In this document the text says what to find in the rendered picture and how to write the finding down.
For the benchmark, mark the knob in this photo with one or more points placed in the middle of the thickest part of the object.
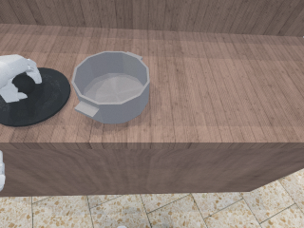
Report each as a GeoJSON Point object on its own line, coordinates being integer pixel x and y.
{"type": "Point", "coordinates": [24, 83]}

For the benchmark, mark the table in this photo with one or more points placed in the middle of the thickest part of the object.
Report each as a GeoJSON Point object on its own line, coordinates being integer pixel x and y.
{"type": "Point", "coordinates": [225, 111]}

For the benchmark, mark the pot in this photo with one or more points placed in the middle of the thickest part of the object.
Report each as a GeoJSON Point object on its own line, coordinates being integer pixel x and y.
{"type": "Point", "coordinates": [112, 86]}

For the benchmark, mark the lid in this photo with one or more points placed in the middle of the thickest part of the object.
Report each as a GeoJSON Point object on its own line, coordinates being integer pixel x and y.
{"type": "Point", "coordinates": [47, 99]}

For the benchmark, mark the robot left hand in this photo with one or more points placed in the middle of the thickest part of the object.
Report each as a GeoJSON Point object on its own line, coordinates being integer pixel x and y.
{"type": "Point", "coordinates": [14, 65]}

